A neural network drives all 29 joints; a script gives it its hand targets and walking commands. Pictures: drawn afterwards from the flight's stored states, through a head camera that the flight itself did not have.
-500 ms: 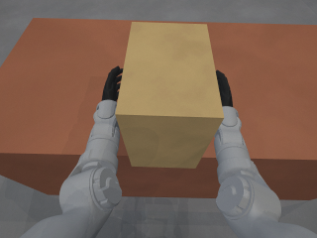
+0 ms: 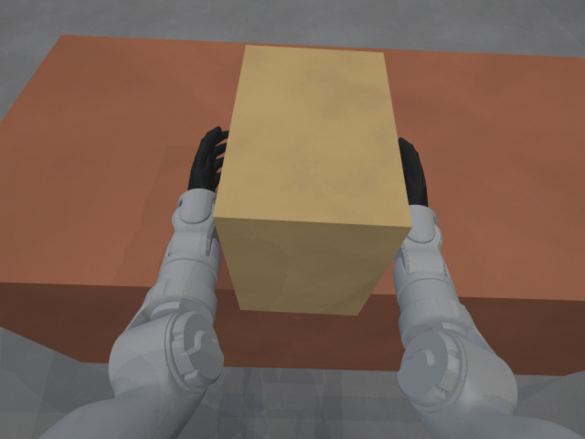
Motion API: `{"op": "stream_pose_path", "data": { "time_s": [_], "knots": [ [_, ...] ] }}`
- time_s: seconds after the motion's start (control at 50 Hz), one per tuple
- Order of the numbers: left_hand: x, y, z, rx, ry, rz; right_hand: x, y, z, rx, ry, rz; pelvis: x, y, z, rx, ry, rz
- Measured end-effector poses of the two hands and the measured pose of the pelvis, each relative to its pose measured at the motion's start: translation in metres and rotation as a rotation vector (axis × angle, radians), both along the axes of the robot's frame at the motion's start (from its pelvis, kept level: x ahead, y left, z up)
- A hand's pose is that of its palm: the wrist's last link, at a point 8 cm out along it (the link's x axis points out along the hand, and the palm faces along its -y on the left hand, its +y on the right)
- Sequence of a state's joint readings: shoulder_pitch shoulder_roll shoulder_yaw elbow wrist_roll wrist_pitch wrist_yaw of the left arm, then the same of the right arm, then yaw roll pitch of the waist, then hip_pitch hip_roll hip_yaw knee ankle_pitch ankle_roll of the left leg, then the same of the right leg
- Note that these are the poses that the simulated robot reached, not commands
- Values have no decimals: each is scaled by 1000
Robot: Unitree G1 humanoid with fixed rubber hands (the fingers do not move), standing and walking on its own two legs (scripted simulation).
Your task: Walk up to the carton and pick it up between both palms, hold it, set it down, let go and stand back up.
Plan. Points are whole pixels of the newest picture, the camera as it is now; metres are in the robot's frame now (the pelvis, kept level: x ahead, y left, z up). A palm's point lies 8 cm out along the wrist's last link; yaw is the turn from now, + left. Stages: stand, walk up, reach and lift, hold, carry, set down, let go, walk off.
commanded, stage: reach and lift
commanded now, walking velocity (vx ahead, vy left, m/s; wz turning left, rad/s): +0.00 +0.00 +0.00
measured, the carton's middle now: (306, 191) +0.46 +0.03 +0.03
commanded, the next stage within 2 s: none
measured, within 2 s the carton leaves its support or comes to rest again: leaves its support in 0.64 s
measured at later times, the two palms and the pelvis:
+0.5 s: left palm (206, 194) +0.42 +0.17 +0.07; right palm (414, 209) +0.42 -0.12 +0.07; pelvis -0.01 +0.00 +0.00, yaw +0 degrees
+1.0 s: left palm (200, 189) +0.39 +0.16 +0.12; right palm (435, 216) +0.38 -0.12 +0.11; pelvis -0.04 +0.00 +0.00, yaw -1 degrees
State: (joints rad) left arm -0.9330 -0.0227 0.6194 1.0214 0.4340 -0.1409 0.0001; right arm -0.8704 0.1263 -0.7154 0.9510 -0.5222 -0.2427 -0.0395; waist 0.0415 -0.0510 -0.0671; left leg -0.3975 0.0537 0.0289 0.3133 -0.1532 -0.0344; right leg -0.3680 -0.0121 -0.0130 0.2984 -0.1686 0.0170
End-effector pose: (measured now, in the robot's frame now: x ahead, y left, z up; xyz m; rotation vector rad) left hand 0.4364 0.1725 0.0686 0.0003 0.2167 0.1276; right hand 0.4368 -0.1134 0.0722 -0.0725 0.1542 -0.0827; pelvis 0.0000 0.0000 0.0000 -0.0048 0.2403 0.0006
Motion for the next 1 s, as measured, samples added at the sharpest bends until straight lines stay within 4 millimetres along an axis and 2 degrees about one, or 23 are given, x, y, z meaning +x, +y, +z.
{"op": "stream_pose_path", "data": {
  "time_s": [0.38, 0.64, 0.82, 1.0],
  "knots": [
    [-9, -2, 4, 16, -32, 1, -11, -1, 2, -3, -44, -4, -6, 1, 0, -5, 13, 2],
    [-25, -15, 6, 1, -9, -23, -37, -12, 0, 2, -26, -42, -20, 0, 1, -5, -5, 3],
    [-37, -21, 28, 2, -29, -21, -50, -19, 17, 19, -50, -47, -31, 1, 1, -5, -25, -13],
    [-48, -13, 53, -6, -22, -4, -57, -11, 41, 45, -45, -32, -39, 0, 3, -1, -101, -12]
  ]
}}
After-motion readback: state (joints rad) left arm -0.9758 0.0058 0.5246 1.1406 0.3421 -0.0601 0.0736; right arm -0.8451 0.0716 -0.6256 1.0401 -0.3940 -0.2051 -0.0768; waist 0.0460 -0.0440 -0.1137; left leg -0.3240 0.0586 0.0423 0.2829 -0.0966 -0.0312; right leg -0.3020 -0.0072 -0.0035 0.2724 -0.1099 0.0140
